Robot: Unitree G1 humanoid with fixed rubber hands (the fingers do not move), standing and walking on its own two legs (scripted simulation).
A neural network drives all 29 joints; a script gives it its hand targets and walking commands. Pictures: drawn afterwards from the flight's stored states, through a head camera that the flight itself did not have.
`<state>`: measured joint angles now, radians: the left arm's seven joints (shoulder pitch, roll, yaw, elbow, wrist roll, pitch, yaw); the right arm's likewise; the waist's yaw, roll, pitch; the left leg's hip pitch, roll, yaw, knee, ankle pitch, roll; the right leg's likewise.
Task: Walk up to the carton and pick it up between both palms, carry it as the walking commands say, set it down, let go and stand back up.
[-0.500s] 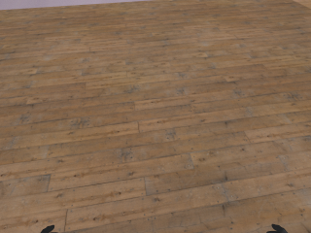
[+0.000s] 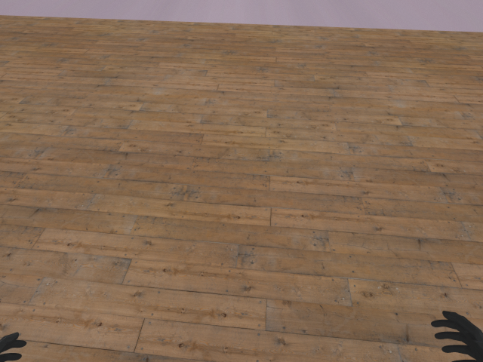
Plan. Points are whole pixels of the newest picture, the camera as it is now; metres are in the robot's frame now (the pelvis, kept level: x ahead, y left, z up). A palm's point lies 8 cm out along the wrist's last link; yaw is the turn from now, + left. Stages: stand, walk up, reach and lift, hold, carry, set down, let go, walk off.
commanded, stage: walk up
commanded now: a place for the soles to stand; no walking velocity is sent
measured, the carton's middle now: out of the picture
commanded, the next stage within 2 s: none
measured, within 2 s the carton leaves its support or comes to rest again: neither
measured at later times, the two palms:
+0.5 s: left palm out of the picture +0.18 +0.48 +0.00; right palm (346, 211) +0.49 -0.23 -0.09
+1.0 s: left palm out of the picture +0.30 +0.51 -0.05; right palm (212, 126) +0.87 +0.13 -0.11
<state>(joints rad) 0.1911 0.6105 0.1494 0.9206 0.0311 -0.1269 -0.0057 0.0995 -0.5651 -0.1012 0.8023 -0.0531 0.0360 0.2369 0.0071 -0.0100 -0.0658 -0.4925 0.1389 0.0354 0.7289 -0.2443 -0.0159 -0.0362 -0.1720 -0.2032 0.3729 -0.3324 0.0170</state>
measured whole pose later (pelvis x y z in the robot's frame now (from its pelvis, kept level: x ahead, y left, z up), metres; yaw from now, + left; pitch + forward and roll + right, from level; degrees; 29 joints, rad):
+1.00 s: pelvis +0.51 +0.23 -0.02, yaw +38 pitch +4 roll +2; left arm 0.35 0.43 0.04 0.83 -0.01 -0.12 0.00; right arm 0.02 -0.53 -0.09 0.77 0.01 -0.03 0.11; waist 0.11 0.14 0.00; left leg -0.44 -0.08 0.08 0.59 -0.23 0.10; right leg -0.25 -0.11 -0.06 1.16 -0.45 -0.01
